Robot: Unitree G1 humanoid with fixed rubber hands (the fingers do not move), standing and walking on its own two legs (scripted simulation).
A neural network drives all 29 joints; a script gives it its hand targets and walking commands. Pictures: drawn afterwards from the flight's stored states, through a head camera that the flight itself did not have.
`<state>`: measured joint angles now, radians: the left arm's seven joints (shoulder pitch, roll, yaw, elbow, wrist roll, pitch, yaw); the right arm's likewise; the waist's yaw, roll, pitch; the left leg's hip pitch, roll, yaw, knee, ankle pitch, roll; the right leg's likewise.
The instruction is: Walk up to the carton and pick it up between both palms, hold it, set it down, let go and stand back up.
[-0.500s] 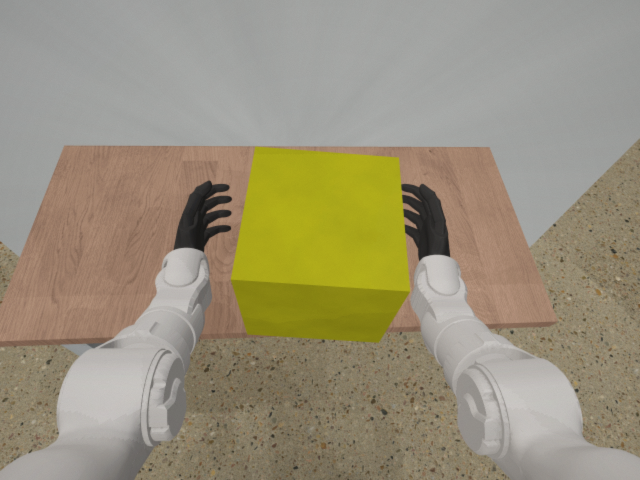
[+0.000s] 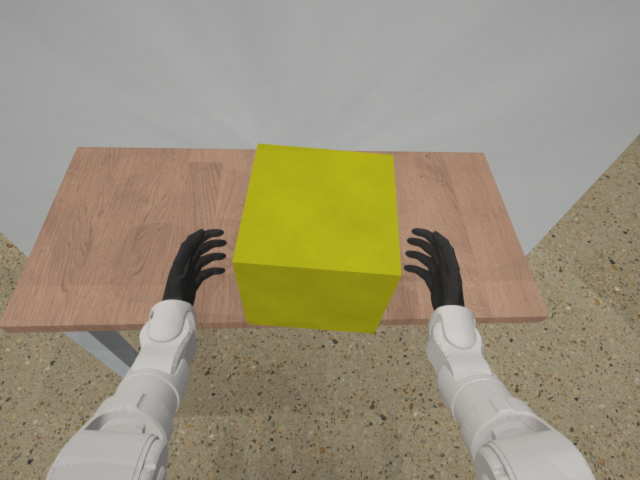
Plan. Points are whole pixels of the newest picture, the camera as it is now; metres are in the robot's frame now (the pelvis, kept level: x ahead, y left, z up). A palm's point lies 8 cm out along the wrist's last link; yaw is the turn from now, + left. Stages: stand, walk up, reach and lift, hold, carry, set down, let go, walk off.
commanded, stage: set down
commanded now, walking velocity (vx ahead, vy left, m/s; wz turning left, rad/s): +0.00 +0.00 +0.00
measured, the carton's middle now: (318, 241) +0.44 +0.00 +0.00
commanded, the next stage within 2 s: none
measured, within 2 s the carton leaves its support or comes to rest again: neither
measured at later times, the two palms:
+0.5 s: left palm (139, 343) +0.30 +0.20 +0.02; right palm (464, 337) +0.29 -0.17 +0.03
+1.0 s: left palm (114, 411) +0.22 +0.21 +0.02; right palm (485, 388) +0.23 -0.17 +0.03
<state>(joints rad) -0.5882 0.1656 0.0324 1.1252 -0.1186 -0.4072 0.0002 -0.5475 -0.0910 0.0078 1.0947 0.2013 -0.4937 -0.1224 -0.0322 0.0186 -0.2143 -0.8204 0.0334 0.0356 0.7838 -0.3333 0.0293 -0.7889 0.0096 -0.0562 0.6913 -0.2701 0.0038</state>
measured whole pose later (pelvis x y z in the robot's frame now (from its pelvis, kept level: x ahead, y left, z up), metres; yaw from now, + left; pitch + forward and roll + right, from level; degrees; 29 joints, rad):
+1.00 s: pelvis +0.01 -0.01 +0.03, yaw +1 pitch -3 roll -1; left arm 0.12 0.27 -0.06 0.37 -0.24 -0.13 -0.05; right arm 0.16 -0.02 0.04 0.38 0.12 -0.26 -0.17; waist 0.02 -0.03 0.05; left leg -0.18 0.01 0.04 0.49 -0.26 0.02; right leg -0.17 0.00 -0.05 0.45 -0.23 -0.01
